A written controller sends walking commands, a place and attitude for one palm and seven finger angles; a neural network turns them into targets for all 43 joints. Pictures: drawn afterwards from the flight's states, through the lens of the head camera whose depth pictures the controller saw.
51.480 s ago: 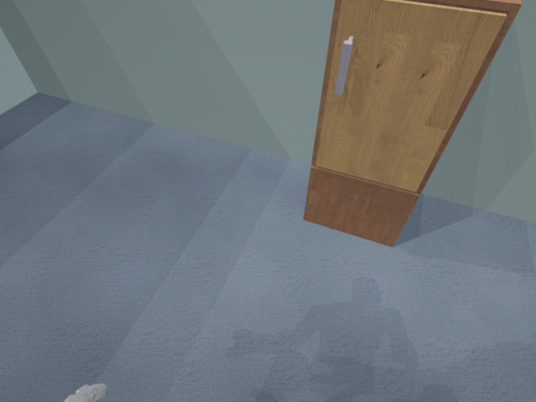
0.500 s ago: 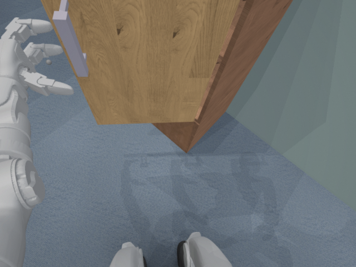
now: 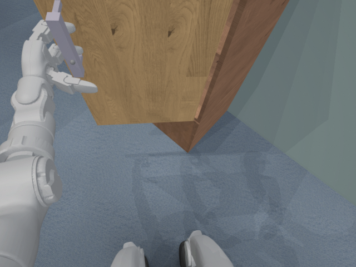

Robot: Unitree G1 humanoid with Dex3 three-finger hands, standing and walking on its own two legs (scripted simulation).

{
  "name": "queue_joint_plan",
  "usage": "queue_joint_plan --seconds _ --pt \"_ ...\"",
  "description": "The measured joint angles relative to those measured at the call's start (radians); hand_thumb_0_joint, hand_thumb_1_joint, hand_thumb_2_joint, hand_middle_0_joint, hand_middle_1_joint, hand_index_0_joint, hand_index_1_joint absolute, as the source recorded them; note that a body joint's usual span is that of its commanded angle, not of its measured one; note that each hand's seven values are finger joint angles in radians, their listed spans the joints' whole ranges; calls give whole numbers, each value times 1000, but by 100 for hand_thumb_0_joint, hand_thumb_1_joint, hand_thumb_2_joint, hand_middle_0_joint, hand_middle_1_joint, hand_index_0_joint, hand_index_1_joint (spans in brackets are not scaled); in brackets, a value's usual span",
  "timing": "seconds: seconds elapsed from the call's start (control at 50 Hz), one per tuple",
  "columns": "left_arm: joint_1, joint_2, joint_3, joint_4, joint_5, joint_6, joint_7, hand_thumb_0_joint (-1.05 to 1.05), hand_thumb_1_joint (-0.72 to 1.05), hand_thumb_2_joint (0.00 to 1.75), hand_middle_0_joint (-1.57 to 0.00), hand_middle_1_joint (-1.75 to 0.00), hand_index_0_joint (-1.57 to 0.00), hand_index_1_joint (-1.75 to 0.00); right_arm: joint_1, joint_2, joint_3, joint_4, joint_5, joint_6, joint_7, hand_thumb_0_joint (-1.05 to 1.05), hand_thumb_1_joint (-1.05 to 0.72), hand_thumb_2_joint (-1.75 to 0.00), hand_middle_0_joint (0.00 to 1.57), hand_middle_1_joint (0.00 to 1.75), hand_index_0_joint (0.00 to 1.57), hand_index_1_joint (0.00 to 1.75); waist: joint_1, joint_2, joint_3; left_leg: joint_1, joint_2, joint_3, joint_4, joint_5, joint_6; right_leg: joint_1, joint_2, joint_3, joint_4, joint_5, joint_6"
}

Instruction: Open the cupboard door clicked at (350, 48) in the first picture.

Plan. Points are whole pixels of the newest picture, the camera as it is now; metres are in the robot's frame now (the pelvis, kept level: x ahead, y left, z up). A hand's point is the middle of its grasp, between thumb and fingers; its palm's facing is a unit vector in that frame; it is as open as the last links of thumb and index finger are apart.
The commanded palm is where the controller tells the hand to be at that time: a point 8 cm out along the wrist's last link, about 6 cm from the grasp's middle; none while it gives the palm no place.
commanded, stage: slide the fingers in behind the handle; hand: left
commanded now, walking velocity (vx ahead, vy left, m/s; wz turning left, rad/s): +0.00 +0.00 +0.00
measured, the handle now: (69, 42) +0.59 +0.17 +0.10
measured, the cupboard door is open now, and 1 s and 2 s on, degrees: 47 47 76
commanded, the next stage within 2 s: close the thumb around the handle in 0.46 s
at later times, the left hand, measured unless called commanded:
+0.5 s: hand (70, 64) +0.52 +0.16 +0.10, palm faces -0.02 -1.00 -0.01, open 14.0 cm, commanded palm +0.50 +0.21 +0.09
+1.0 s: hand (72, 64) +0.53 +0.16 +0.09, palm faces -0.03 -1.00 -0.01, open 8.8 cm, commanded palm +0.50 +0.20 +0.09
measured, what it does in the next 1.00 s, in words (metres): stands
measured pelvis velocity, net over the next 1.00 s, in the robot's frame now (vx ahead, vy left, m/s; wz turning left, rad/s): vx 0.00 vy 0.00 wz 0.00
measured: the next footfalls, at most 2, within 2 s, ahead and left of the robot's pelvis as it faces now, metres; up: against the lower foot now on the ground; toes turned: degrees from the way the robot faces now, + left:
none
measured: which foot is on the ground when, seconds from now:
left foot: down 0.00-1.00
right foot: down 0.00-1.00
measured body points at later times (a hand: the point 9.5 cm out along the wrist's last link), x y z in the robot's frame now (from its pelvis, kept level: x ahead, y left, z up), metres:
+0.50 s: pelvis +0.00 -0.01 +0.00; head +0.13 +0.01 +0.43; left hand +0.52 +0.22 +0.10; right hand -0.02 -0.27 -0.10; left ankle -0.01 +0.09 -0.68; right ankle +0.02 -0.12 -0.68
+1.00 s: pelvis +0.00 +0.00 +0.00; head +0.13 +0.02 +0.43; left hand +0.52 +0.21 +0.10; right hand -0.03 -0.26 -0.11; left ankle -0.01 +0.09 -0.68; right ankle +0.02 -0.12 -0.68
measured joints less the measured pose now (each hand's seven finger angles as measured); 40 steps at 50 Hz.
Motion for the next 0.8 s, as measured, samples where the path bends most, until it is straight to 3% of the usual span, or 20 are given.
queue_joint_plan --seconds 0.2,0.34,0.62,0.8 --pt "11 -21 -4 -11 -8 -9 2 -1 -50 30 -30 -120 -30 -120 17 -5 -9 22 -2 -3 1 0 -90 -90 21 30 20 30 6 1 -4 8 2 -3 -12 6 -7 6 2 -2 -6 2 -7" --pt "30 -5 17 -16 -1 -14 3 -1 -50 30 -30 -120 -30 -120 9 -14 -14 5 2 -9 -5 0 -90 -90 21 29 20 30 1 -2 -2 20 5 1 -21 11 -9 14 6 2 -13 7 -10" --pt "28 -18 -19 -10 -23 -18 -13 -1 -49 30 -29 -120 -30 -120 -16 -14 -14 11 6 -14 -8 0 -90 -90 21 29 20 30 15 -8 -7 21 -2 -8 -16 12 -9 21 0 -7 -9 5 -9" --pt "15 -17 -7 -4 -12 -18 -4 -1 -24 40 -31 -123 -31 -122 -17 -11 -9 9 1 -19 -8 0 -90 -90 21 29 20 30 7 -4 -7 5 -4 -5 -3 9 -4 5 -2 -2 2 4 -4"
